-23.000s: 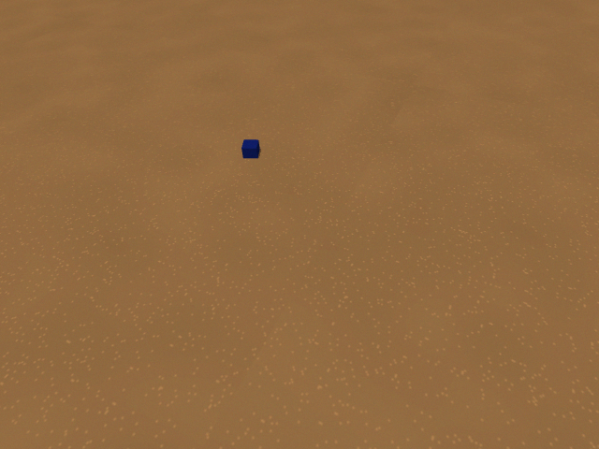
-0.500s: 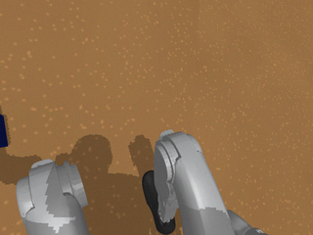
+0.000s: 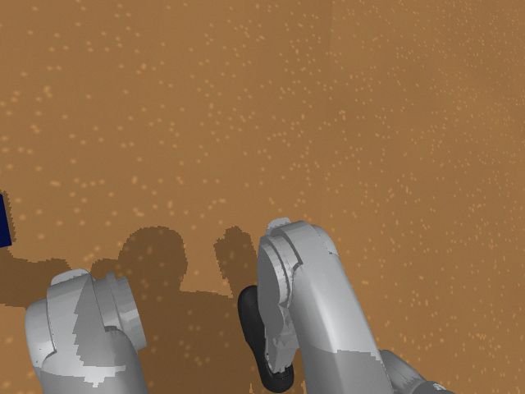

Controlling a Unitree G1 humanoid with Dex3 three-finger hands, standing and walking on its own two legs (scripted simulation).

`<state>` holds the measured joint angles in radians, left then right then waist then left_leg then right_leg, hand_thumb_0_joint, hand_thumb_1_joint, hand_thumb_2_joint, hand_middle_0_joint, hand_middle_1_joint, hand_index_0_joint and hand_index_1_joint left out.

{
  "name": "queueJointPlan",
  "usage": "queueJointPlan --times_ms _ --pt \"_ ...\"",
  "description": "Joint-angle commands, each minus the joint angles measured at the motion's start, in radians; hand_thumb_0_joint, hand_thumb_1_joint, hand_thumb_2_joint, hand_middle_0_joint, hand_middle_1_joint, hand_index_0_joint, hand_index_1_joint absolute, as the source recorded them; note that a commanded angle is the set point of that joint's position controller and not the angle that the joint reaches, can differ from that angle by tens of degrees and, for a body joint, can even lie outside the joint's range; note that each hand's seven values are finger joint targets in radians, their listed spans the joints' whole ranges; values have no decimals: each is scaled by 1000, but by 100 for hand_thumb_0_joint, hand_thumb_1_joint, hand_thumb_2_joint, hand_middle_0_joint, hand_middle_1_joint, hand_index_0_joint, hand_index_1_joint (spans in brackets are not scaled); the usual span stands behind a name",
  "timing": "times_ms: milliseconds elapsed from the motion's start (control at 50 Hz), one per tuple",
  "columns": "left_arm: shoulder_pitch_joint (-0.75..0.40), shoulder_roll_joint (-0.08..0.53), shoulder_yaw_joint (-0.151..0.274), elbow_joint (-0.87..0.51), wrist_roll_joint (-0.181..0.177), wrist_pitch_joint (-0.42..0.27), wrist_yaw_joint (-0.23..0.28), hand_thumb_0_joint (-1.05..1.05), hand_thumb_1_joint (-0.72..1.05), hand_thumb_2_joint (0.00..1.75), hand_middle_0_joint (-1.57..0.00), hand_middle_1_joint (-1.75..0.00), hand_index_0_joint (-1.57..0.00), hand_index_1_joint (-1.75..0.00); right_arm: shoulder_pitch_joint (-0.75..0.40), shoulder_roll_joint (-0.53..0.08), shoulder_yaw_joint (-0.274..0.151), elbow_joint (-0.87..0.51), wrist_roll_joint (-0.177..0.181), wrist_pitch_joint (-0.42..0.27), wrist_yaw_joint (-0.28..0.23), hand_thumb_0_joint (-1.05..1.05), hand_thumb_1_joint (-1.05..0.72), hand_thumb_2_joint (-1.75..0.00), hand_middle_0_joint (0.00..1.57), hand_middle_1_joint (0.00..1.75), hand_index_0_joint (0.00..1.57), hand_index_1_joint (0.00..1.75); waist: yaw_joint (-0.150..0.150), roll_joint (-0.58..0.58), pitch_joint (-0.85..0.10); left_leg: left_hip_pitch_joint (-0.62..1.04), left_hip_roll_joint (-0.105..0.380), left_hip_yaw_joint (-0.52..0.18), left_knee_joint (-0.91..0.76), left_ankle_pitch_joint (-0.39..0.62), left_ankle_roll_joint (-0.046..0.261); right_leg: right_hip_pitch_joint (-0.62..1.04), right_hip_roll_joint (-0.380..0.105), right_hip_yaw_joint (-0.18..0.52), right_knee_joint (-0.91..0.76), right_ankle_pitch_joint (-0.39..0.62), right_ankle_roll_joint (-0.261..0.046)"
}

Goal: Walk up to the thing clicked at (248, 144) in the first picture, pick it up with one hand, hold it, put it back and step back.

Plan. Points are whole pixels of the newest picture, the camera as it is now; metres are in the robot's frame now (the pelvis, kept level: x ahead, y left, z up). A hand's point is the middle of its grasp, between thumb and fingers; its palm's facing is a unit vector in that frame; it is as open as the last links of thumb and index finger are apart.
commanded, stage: settle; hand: left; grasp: from above
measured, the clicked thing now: out of the picture +0.41 +0.34 -0.26
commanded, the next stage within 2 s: lift in 0.96 s
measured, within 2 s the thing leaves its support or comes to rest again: leaves its support in 0.40 s
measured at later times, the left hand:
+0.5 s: hand out of the picture +0.40 +0.36 -0.21, palm faces -0.41 -0.13 -0.90, open 11.2 cm
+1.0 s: hand out of the picture +0.39 +0.35 -0.11, palm faces -0.47 -0.08 -0.88, open 11.2 cm
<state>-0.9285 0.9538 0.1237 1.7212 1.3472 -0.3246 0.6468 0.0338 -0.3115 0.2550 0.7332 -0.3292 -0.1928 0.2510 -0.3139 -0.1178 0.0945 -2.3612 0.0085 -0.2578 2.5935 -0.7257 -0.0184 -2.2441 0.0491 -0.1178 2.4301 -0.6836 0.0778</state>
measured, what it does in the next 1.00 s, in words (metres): stands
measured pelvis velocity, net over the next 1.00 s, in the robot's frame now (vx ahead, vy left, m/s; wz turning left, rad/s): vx -0.01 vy -0.01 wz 0.09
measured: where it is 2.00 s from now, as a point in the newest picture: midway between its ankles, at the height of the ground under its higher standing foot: (206, 388)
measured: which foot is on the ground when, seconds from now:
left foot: down 0.00-1.00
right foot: down 0.00-1.00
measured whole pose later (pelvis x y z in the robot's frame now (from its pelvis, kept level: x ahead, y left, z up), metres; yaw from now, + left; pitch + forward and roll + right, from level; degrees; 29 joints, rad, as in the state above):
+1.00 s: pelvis -0.01 -0.01 +0.04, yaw +5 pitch +32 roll -9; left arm -0.87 0.77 0.07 1.33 1.27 -0.31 0.30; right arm 0.10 -0.30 0.07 0.72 -0.14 -0.04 0.18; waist -0.19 -0.01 -0.05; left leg -2.30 0.00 -0.17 2.40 -0.67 -0.02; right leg -2.21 0.00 -0.06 2.31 -0.67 0.06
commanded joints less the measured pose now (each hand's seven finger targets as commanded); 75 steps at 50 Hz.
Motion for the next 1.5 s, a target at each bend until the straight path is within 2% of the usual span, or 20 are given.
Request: queueJointPlan --times_ms 0,100,200,300,320,360,440,460,480,520,560,580,600,640,680,780,1000,1100,1300,1480 --pt "-167 203 6 -52 -18 -4 9 0 33 88 -75 -72 -74 -74 140 -305 -94 -10 9 3 -16 0 -89 -90 20 30 20 30 -20 411 -556 425 13 125 -272 158 30 289 35 -128 -197 206 -90" --pt "-161 191 6 -62 -24 -2 12 0 26 95 -74 -80 -73 -82 146 -302 -92 -4 7 4 -14 0 -91 -90 20 30 20 30 -18 408 -572 443 12 120 -270 185 27 291 35 -138 -190 227 -90" --pt "-170 232 50 -112 -29 4 12 0 32 95 -77 -82 -77 -82 156 -310 -108 0 6 7 -14 0 -91 -90 20 30 20 30 9 468 -609 457 11 125 -295 170 22 295 35 -132 -191 207 -97" --pt "-159 237 68 -182 -8 10 -7 0 31 99 -78 -82 -77 -84 168 -294 -130 -4 16 13 -7 0 -91 -90 20 30 20 30 8 488 -646 472 11 140 -272 213 23 304 31 -117 -176 257 -97" --pt "-171 267 113 -258 -20 5 -5 0 32 99 -78 -83 -77 -84 185 -307 -151 4 20 19 -10 0 -91 -90 20 30 20 30 30 515 -695 487 8 142 -287 226 22 328 33 -111 -190 265 -98" --pt "-153 263 123 -308 -24 10 -18 0 32 99 -78 -82 -77 -84 182 -298 -170 6 31 19 -6 0 -91 -90 20 30 20 30 44 570 -715 532 10 147 -298 241 11 299 26 -114 -178 263 -107" --pt "-117 196 115 -436 -46 27 -59 0 34 97 -79 -81 -78 -82 215 -293 -228 13 61 32 -2 0 -91 -90 20 30 20 30 65 593 -799 589 5 162 -314 293 8 304 18 -98 -189 303 -109" --pt "-132 118 66 -481 -69 31 -77 0 36 97 -80 -81 -79 -82 195 -285 -240 -7 76 32 1 0 -91 -90 20 30 20 30 65 593 -807 601 3 166 -325 296 6 288 13 -98 -195 304 -111" --pt "-157 104 47 -521 -79 32 -93 0 36 97 -80 -81 -79 -83 188 -280 -245 -11 91 38 1 0 -91 -90 20 30 20 30 75 606 -826 592 3 163 -349 276 9 280 13 -96 -209 283 -115" --pt "-128 107 37 -444 -75 51 -125 0 38 93 -81 -81 -80 -81 203 -279 -258 -2 110 47 -1 0 -91 -90 20 30 20 30 74 531 -764 548 2 170 -346 250 18 254 11 -85 -224 265 -111" --pt "-131 142 79 -480 -73 60 -152 0 42 96 -84 -81 -84 -81 245 -292 -283 2 123 68 -11 0 -91 -90 20 30 20 30 91 512 -775 538 -7 173 -366 253 21 264 3 -78 -246 255 -115" --pt "-142 60 24 -502 -84 63 -175 0 42 98 -85 -81 -84 -82 231 -267 -278 -12 132 74 -10 0 -91 -90 20 30 20 30 95 525 -787 555 -8 176 -377 254 20 269 0 -70 -252 256 -117" --pt "-157 40 7 -498 -91 67 -196 0 44 98 -87 -81 -86 -82 226 -262 -279 -15 139 81 -11 0 -91 -90 20 30 20 30 91 495 -783 557 -8 175 -390 236 24 262 -1 -71 -262 241 -114" --pt "-193 31 -25 -525 -99 65 -232 0 46 96 -89 -81 -88 -82 243 -253 -280 -4 161 94 -19 0 -91 -90 20 30 20 30 89 439 -777 538 -11 178 -392 212 35 274 -1 -61 -287 228 -111" --pt "-168 62 3 -507 -100 62 -255 0 50 99 -91 -83 -91 -84 244 -260 -284 -22 167 103 -28 0 -91 -90 20 30 20 30 95 400 -776 518 -16 186 -395 214 39 307 -4 -55 -303 224 -108" --pt "-206 62 -13 -537 -104 35 -302 0 57 99 -98 -82 -97 -83 252 -236 -277 -26 184 131 -52 0 -92 -90 20 30 20 30 108 368 -769 519 -21 204 -412 204 45 340 -8 -40 -341 205 -110" --pt "-262 97 -2 -547 -90 1 -302 0 60 105 -100 -83 -99 -85 265 -218 -269 -29 193 163 -104 0 -91 -90 20 30 20 30 120 393 -804 564 -20 208 -455 182 41 338 -9 -29 -366 170 -117" --pt "-250 97 -4 -582 -99 18 -314 0 52 91 -95 -82 -95 -82 281 -216 -282 -37 201 166 -121 0 -94 -91 20 30 20 30 133 408 -841 594 -23 214 -489 165 41 350 -12 -26 -390 157 -116" --pt "-166 74 -1 -788 -174 61 -453 0 52 95 -94 -77 -93 -78 296 -212 -337 -64 254 193 -138 0 -92 -91 20 30 20 30 179 445 -899 707 -21 187 -616 166 36 373 -31 -11 -427 169 -117" --pt "-15 10 -20 -952 -258 40 -529 0 54 99 -94 -83 -94 -83 292 -180 -350 -107 283 205 -157 0 -92 -91 20 30 20 30 193 321 -888 747 -18 206 -691 163 50 497 -24 18 -576 155 -111"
